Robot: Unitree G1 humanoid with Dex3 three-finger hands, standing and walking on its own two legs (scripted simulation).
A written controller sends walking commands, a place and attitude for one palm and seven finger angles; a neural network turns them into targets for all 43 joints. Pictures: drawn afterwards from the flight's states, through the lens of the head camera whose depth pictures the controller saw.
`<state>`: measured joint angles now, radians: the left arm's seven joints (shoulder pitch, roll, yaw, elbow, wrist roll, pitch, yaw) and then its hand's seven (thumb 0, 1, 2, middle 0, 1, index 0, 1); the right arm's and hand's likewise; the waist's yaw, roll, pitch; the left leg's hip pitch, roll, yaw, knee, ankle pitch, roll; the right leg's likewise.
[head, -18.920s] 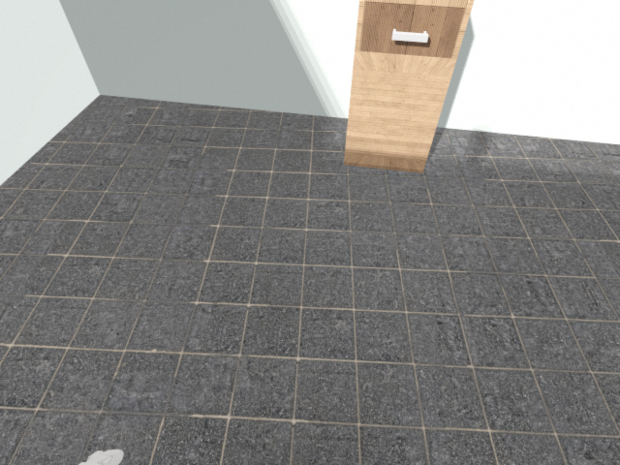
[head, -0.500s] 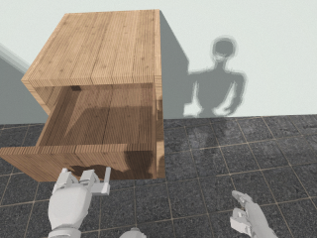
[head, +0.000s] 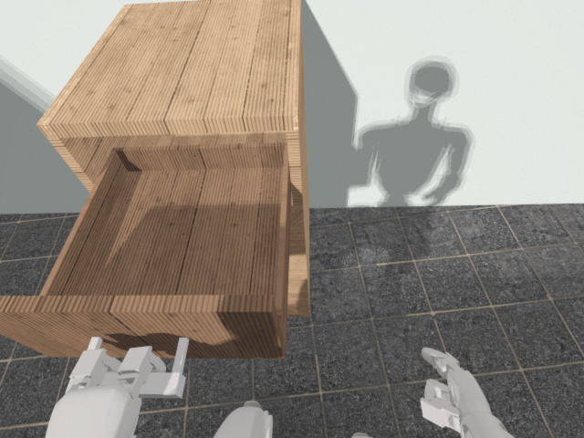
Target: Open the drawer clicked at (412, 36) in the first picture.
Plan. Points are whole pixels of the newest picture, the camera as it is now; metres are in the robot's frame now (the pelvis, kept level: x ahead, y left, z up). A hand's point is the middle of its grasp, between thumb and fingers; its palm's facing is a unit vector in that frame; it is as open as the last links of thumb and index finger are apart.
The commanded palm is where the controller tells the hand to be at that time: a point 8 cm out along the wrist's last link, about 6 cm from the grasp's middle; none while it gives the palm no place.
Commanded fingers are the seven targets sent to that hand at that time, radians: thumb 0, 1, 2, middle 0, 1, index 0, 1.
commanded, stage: open the thumb to release the handle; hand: left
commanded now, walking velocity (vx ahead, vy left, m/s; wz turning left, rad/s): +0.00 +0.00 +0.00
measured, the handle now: (132, 365) +0.21 +0.23 +0.01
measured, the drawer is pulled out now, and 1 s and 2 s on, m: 0.30 0.30 0.30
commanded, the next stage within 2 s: lift the hand off the handle in 0.60 s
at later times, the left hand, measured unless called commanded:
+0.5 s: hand (121, 418) +0.15 +0.23 +0.00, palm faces -0.02 -0.10 -0.99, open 10.1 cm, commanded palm +0.13 +0.23 +0.05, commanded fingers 0.00 -0.50 0.30 -0.30 -1.20 -0.30 -1.20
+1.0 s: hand (125, 411) +0.16 +0.23 -0.01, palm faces +0.02 -0.10 -1.00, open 13.8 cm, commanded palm +0.14 +0.22 +0.04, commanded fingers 0.00 -0.50 0.30 -0.30 -1.20 -0.30 -1.20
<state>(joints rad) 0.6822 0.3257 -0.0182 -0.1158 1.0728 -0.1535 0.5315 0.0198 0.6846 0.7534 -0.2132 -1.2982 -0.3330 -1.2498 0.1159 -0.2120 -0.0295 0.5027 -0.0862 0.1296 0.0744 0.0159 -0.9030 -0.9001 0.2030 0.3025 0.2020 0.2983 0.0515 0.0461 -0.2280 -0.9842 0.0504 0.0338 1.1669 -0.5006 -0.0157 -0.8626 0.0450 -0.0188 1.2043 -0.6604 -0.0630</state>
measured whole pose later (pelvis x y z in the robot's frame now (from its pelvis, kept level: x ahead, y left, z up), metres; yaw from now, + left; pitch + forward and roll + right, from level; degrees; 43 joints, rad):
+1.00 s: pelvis -0.03 +0.01 +0.01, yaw +2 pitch +15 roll -1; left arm 0.43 0.29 -0.13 0.05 1.09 0.01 0.57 0.00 -0.48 0.30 -0.30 -1.23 -0.32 -1.20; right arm 0.14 -0.21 -0.02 0.55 -0.05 0.12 0.01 0.02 -0.90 -0.90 0.20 0.30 0.20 0.30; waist 0.06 0.07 -0.20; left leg -0.96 0.03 -0.01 1.13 -0.44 0.00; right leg -0.81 0.03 -0.06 1.15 -0.60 -0.05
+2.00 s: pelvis -0.01 +0.01 +0.04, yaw +1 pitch +10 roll +0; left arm 0.53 0.34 -0.13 -0.14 1.02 0.04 0.41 -0.01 -0.48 0.30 -0.32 -1.20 -0.35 -1.22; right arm 0.16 -0.22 -0.01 0.51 -0.04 0.12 0.03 0.02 -0.90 -0.90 0.20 0.30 0.20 0.30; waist 0.06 0.08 -0.16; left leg -0.72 0.03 0.01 0.94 -0.40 0.00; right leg -0.59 0.03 -0.03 0.95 -0.54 -0.04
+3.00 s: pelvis +0.00 +0.01 +0.07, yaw +1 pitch +5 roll +0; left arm 0.59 0.40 -0.08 -0.37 0.95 0.03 0.27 -0.01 -0.49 0.30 -0.32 -1.20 -0.32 -1.20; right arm 0.15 -0.23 -0.01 0.51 -0.01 0.09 0.05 0.02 -0.90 -0.90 0.20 0.30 0.20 0.30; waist 0.09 0.10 -0.12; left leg -0.52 0.03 0.02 0.77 -0.34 0.00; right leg -0.39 0.04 -0.02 0.77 -0.47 -0.04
